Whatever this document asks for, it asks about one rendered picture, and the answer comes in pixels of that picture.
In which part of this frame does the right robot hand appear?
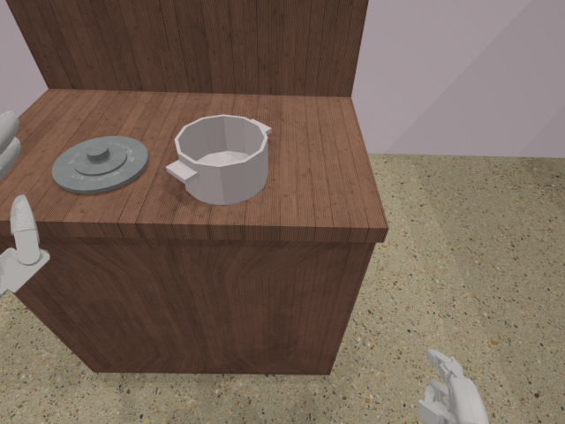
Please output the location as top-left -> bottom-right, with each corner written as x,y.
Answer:
418,349 -> 489,424

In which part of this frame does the left robot hand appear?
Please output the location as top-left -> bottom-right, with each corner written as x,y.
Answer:
0,110 -> 49,298

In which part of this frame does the table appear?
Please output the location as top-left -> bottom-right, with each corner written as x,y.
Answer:
0,0 -> 389,375

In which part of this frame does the pot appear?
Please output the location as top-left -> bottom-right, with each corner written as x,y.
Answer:
166,115 -> 272,205

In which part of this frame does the knob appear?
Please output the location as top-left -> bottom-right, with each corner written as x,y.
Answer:
86,143 -> 109,161

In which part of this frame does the lid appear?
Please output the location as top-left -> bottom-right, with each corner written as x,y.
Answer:
52,136 -> 149,193

